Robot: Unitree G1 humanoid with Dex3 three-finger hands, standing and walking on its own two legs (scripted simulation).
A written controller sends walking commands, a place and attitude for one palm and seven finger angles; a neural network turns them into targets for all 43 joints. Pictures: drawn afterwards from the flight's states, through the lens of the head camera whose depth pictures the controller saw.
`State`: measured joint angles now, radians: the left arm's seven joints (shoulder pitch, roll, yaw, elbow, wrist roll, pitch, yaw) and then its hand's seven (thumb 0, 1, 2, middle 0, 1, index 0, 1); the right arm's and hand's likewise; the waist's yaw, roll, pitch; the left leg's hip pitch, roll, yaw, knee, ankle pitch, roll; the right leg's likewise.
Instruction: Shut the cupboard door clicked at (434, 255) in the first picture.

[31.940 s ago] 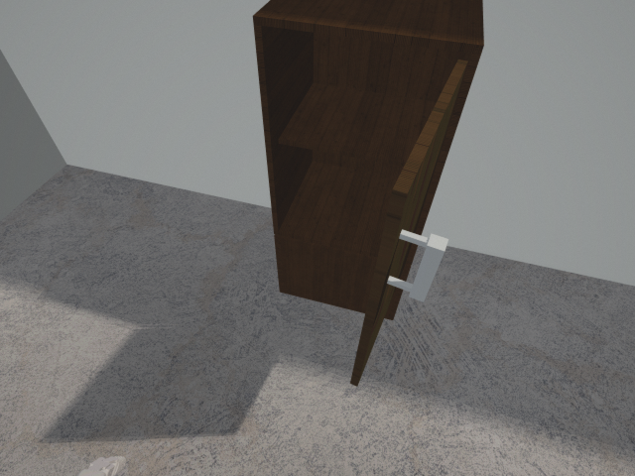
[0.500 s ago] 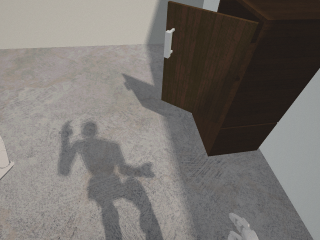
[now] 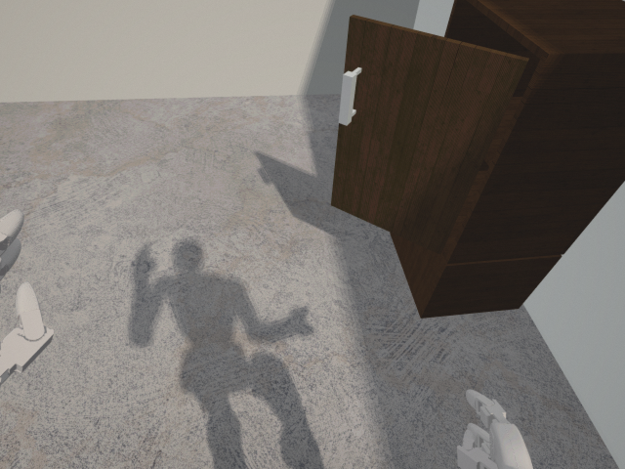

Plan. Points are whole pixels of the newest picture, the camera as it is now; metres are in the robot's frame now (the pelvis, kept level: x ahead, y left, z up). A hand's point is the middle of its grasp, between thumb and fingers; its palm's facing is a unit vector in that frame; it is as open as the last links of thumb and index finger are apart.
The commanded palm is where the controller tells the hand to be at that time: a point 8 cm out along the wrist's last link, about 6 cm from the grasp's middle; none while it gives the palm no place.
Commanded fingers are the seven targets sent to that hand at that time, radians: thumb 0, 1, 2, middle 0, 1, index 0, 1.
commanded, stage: let the arm hang, fingers relaxed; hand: left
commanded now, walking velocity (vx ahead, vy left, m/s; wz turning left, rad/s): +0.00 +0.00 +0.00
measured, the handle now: (351, 96) +0.96 -0.05 +0.01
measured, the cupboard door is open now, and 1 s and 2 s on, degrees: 50 50 50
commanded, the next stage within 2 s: look to check the result in 1.08 s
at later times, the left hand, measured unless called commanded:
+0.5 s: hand out of the picture -0.09 +0.19 -0.17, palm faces +0.02 -0.98 -0.20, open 7.2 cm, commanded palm none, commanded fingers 0.00 0.90 0.90 -0.20 -0.30 -0.20 -0.30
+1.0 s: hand out of the picture -0.04 +0.17 -0.17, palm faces +0.02 -0.99 -0.16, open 7.3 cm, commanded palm none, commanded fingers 0.00 0.90 0.90 -0.20 -0.30 -0.20 -0.30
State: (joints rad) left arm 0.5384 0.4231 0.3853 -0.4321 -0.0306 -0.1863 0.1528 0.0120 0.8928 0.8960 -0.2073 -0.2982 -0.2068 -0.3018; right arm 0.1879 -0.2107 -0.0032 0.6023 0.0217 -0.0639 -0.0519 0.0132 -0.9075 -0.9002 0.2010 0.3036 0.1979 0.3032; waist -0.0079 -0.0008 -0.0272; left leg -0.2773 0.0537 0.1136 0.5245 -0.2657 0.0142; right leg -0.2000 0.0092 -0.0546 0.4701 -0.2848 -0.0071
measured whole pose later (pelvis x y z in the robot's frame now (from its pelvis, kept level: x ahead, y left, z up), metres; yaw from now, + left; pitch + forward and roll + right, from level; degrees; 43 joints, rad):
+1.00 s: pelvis -0.03 +0.02 +0.01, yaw -1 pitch -1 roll +0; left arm 0.32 0.12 0.01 1.13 0.02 0.00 0.04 0.01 0.92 0.90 -0.20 -0.30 -0.20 -0.30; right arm 0.32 -0.12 -0.01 1.11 -0.02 0.01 -0.03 0.01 -0.92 -0.90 0.20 0.30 0.20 0.30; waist -0.01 0.00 0.01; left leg -0.21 0.01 0.14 0.40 -0.17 0.05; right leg -0.18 -0.03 -0.03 0.42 -0.22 0.02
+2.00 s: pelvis +0.00 +0.00 +0.00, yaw +4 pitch -1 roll +0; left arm 0.17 0.23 0.03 1.08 0.02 0.01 0.03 0.00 0.91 0.90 -0.20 -0.30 -0.20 -0.30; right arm 0.20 -0.23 -0.02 1.09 -0.02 0.03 -0.01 0.01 -0.91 -0.90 0.20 0.30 0.20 0.30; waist -0.02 0.00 0.06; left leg -0.22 0.00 0.06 0.45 -0.22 0.02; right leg -0.14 -0.03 -0.11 0.44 -0.29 0.00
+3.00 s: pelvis +0.15 +0.02 +0.00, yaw +43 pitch +0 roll +2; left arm 0.40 0.15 0.04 0.99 0.04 -0.03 0.02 0.00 0.91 0.90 -0.20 -0.30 -0.20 -0.30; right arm 0.06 -0.23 -0.05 0.89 -0.03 0.06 0.04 0.01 -0.91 -0.90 0.19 0.30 0.19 0.30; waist 0.03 -0.02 0.14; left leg -0.51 0.02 0.12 0.77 -0.30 0.00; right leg -0.04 -0.11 -0.32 0.47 -0.41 0.01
